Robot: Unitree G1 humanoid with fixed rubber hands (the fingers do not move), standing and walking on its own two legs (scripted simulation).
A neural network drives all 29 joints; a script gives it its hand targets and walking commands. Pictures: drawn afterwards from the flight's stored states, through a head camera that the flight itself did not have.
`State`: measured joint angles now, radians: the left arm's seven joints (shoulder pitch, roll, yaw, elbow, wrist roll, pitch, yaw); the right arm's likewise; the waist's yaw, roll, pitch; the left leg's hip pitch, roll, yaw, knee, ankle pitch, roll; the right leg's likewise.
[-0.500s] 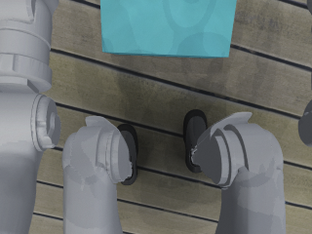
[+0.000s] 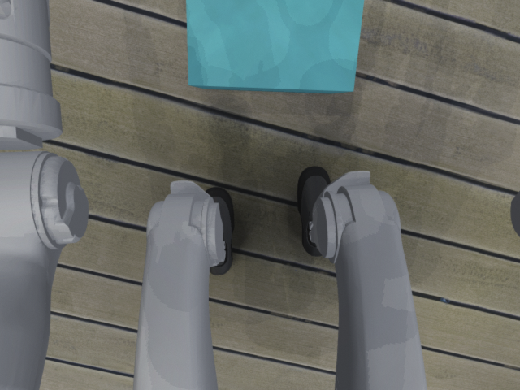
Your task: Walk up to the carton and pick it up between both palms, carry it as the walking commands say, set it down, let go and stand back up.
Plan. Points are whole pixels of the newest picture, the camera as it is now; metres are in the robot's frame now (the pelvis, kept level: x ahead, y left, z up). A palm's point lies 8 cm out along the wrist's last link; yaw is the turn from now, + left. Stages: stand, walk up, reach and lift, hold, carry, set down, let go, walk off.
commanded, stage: set down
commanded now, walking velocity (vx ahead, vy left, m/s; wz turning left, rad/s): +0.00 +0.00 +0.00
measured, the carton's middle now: out of the picture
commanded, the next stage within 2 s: let go in 0.72 s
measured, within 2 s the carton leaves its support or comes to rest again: neither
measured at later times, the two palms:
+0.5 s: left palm out of the picture +0.60 +0.19 +0.03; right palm out of the picture +0.58 -0.28 +0.04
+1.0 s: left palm out of the picture +0.55 +0.20 +0.10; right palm out of the picture +0.53 -0.28 +0.11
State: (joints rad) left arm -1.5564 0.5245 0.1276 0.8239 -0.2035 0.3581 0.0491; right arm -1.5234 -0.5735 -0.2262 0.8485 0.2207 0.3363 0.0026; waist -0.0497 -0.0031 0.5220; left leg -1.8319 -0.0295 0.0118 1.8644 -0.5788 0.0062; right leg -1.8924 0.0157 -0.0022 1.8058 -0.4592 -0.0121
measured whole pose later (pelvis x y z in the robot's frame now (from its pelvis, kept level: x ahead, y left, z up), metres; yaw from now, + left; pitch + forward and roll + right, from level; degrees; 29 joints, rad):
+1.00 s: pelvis +0.07 -0.01 +0.21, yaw +1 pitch +38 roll +0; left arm -0.97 0.32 0.24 0.80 0.02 0.22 0.00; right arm -0.94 -0.39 -0.29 0.82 0.01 0.18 0.09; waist -0.04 0.02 0.06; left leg -1.25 -0.04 -0.05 0.89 -0.30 -0.01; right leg -1.29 0.03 0.01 0.85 -0.22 -0.02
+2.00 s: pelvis +0.14 +0.01 +0.29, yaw +0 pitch -5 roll -1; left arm 0.23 0.21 0.03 0.40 0.00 0.13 -0.06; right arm 0.23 -0.22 -0.06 0.39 -0.01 0.14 0.08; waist -0.01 0.02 0.12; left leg -0.07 -0.03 -0.03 0.48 -0.33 0.03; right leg -0.12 0.02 0.04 0.47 -0.26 0.01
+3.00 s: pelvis +0.14 +0.01 +0.29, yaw +0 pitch -1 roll +0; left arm 0.17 0.36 0.02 0.90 0.03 -0.02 0.00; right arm 0.20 -0.38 -0.02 0.90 -0.03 -0.03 -0.01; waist 0.00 0.01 -0.05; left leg -0.09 -0.04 -0.04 0.38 -0.26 0.02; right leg -0.15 0.01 0.04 0.39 -0.21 0.01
